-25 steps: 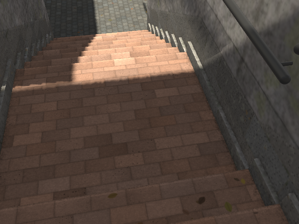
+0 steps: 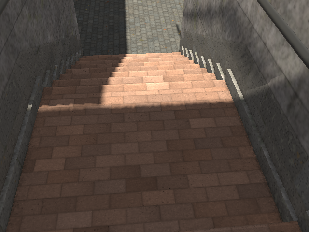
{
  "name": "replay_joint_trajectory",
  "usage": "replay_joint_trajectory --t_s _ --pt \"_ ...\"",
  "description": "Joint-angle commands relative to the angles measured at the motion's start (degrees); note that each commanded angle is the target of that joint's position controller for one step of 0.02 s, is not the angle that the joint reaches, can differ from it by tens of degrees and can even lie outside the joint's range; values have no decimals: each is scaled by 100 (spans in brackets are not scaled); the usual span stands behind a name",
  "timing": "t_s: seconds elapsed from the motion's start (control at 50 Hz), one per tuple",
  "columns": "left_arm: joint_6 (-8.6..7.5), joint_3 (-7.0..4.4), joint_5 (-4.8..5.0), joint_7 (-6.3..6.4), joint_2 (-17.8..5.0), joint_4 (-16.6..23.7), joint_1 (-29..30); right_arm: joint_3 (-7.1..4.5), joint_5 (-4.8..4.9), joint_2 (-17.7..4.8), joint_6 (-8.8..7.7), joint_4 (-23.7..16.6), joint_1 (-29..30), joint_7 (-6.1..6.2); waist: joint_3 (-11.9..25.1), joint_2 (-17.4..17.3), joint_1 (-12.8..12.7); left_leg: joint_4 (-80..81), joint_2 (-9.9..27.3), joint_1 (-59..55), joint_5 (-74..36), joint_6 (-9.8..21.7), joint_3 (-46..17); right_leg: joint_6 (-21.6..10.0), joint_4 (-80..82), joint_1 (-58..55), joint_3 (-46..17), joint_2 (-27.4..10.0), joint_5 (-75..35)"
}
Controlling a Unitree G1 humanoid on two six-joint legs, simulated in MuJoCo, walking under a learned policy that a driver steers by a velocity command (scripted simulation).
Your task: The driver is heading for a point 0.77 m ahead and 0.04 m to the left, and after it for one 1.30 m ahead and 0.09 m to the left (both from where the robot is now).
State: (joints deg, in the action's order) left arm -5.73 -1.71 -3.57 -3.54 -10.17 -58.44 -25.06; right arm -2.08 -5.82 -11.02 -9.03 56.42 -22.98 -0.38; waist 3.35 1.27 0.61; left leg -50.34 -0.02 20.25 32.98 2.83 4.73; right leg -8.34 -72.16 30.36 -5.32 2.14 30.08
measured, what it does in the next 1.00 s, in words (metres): goes down: right foot 0.15 m lower, then left foot 0.15 m lower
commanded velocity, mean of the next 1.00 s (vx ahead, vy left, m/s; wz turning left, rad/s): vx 0.49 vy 0.00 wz -0.01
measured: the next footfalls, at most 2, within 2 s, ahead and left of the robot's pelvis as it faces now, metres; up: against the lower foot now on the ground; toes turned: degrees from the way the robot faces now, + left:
right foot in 0.30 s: +0.26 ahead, -0.08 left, -0.15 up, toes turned -3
left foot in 0.76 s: +0.54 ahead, +0.19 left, -0.30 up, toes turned +4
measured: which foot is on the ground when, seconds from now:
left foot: down 0.00-0.32, up 0.34-0.74, down 0.76-1.00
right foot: up 0.00-0.28, down 0.30-0.76, up 0.78-1.00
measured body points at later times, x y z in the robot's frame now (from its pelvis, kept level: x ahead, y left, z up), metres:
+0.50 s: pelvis +0.25 +0.01 -0.12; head +0.25 +0.02 +0.33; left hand +0.21 +0.24 -0.27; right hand +0.30 -0.22 -0.26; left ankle +0.33 +0.16 -0.76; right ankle +0.22 -0.07 -0.84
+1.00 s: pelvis +0.53 +0.10 -0.28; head +0.54 +0.11 +0.17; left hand +0.64 +0.33 -0.41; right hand +0.46 -0.12 -0.42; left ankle +0.50 +0.18 -1.00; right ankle +0.67 -0.05 -0.91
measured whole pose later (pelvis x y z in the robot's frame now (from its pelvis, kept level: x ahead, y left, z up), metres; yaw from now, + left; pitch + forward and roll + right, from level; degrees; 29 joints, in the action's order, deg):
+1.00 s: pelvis +0.53 +0.10 -0.28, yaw -1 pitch +1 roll +3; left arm -5.2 -0.3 -5.8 -3.6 -12.6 -53.3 -12.8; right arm 0.6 -5.3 -9.8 -7.3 61.6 -27.1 -1.7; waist 0.8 3.5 2.8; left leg -35.0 -4.1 14.1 21.9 5.0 7.0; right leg -4.6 -66.1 48.2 -3.1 -6.9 -5.3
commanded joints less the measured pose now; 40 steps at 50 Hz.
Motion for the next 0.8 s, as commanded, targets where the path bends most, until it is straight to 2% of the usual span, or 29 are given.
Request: replay_joint_trajectory --t_s 0.02,0.06,0.08,0.1,0.12,0.14,0.2,0.26,0.28,0.3,0.32,0.34,0.36,0.38,0.4,0.42,0.44,0.48,0.5,0.54,0.56,0.58,0.62,0.68,0.72,0.74,0.76,0.78,0.8 --pt "-120 -85 24 187 -193 1021 1395 -16 150 -351 105 483 -1361 -167 -727 -6 231 1743 2131 -1808 -3344 1788 -3252 115 -462 4070 -334 -473 -920" --pt "-8 144 -376 184 268 416 83 222 63 393 260 -38 -104 -93 -860 -208 -457 1503 1136 1077 -2801 1104 -1627 187 403 1556 111 -607 -3299" --pt "-30 176 -468 70 172 367 173 379 37 759 171 -284 223 41 -699 -71 -353 1366 500 1841 -1610 784 -807 262 1422 752 208 -666 -5294" --pt "-16 126 -358 18 27 413 464 388 90 514 94 -178 -134 115 -623 -437 -256 1354 538 2158 -1088 780 -841 440 1512 277 489 -521 -5791" --pt "-46 118 -253 -38 -152 561 870 430 12 356 7 -127 -384 189 -693 -90 -79 1138 359 2762 -589 586 -579 500 2342 -442 628 -538 -6865" --pt "-7 53 -157 -44 -345 722 1363 419 59 2 -22 32 -775 158 -765 -317 24 1354 410 2915 -414 572 -630 622 2604 -941 908 -370 -6268" --pt "122 188 -220 -19 -358 1334 2423 396 167 -379 16 352 -1312 -78 -1133 -373 259 1119 938 1840 -479 1115 -1708 674 3323 -805 743 -400 -4331" --pt "129 152 -195 52 -631 1259 2321 293 284 -532 134 398 -1244 -133 -1170 -267 360 293 940 196 -1476 1149 -2019 554 4841 -926 689 -437 -3413" --pt "114 81 -119 55 -772 973 1598 239 249 -636 231 406 -1081 -199 -1046 -36 47 -500 773 -109 -2064 1069 -1883 451 5579 -1588 795 -425 -3633" --pt "69 -92 -78 54 -1032 480 158 219 77 -686 350 482 -960 -401 -738 13 -516 -1617 699 304 -2790 957 -1765 227 5848 -3074 901 -451 -4323" --pt "65 -295 -141 48 -1399 29 -1494 294 -51 -151 351 657 -1547 -619 527 873 -834 -3970 161 1775 -2432 376 -1275 -744 4201 -5825 303 -1144 -6599" --pt "142 -363 -136 -19 -1608 -122 -1933 349 187 175 335 532 -1713 -681 1606 1262 -891 -6383 -324 3467 1429 -58 -712 -1794 3237 -7386 -796 -2191 -7729" --pt "155 -433 -255 -16 -1518 -78 -1776 308 307 -25 233 -136 -582 -650 815 388 -1257 -6213 -340 5084 995 -35 -869 -1809 3971 -7039 -1967 -2517 -5049" --pt "133 -403 -235 -1 -1351 3 -956 209 326 -313 193 -390 189 -515 -390 -78 -1025 -5549 88 5629 -27 84 -1022 -1546 4788 -5451 -2114 -2499 -2149" --pt "121 -145 -166 -36 -624 106 -296 115 212 -491 194 -360 354 -355 -679 -443 -613 -4970 381 5138 -636 266 -1050 -1343 5079 -4064 -1769 -2225 -1008" --pt "-2 192 -256 59 270 438 717 202 11 -209 217 -276 160 -241 -876 -606 -7 -2773 934 3970 -2556 445 -1552 -1037 5379 -2403 -1183 -1901 -1746" --pt "-90 301 -124 123 459 521 961 227 -61 41 286 -150 315 -209 -1294 -402 93 -1346 1123 2707 -3343 510 -1278 -1124 5673 -711 -549 -1667 -2236" --pt "-113 181 67 154 -108 125 270 222 -119 105 469 -142 293 -284 -771 103 -8 -1257 867 1945 -3559 317 -775 -1161 5405 -201 -500 -1311 -1670" --pt "-135 200 -53 148 -177 88 130 284 -163 189 445 -80 -43 -365 -671 -16 99 -1376 793 1478 -4172 251 -762 -1063 4902 261 -394 -1217 -1791" --pt "-312 299 -118 293 70 -185 -606 311 -143 57 375 -447 894 -335 -642 -195 -454 252 1046 2992 -5478 -22 -1171 -980 4223 -1405 -656 -1420 -2128" --pt "-335 354 -110 333 129 -99 -485 333 -44 -78 345 -534 1207 -271 -580 -467 -485 1368 1097 2177 -6681 -53 -1217 -600 3814 -830 -203 -1056 -1726" --pt "-296 390 -164 264 -5 25 -147 316 1 -97 404 -574 1133 -224 -492 -138 -198 1246 738 474 -6898 -26 -669 -442 3847 656 135 -681 -1293" --pt "-259 365 -215 98 -314 158 125 234 -49 -454 557 -735 1131 -305 -884 168 34 422 590 -518 -5955 -120 -413 -440 3897 1675 -21 -772 -343" --pt "-165 260 -19 242 -592 -83 -751 311 -60 -520 577 -1150 2332 -289 -1348 -138 -639 2484 805 961 -4540 -121 -749 -413 3007 -985 -935 -1429 -508" --pt "76 180 -95 319 -749 -211 -970 249 186 -641 449 -793 2015 -291 -1098 -132 -675 3297 754 190 -4939 -81 -603 -202 2255 -1661 -887 -1330 -1019" --pt "155 146 -97 203 -836 -181 -785 74 250 -939 342 -408 1001 -264 -866 -410 -176 3617 529 -1050 -5339 0 -200 -62 1286 -1407 -522 -1019 -1477" --pt "173 98 -342 -76 -863 -254 -944 -203 273 -1466 219 -46 -556 -265 -104 -767 489 2589 632 -3307 -6102 455 -66 299 -286 -386 68 -606 -2358" --pt "170 240 -141 -270 256 -646 -2430 -288 168 -1830 347 244 -1775 -396 1804 -1993 341 837 1883 -6090 -8879 1932 -1143 832 -3388 1232 676 134 1511" --pt "83 215 70 -377 -68 3 -1472 -342 -4 -1888 435 375 -2381 -459 1866 -1607 929 1255 2404 -6478 -8199 2396 -2636 846 -4922 2848 442 315 1950"
Velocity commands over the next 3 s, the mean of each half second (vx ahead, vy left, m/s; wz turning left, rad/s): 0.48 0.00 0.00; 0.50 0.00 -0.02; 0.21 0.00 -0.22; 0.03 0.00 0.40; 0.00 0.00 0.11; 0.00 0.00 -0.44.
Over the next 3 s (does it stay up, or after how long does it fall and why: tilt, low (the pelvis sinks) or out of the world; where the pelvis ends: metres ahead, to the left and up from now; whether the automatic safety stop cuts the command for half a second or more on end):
stays up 0.91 0.09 -0.41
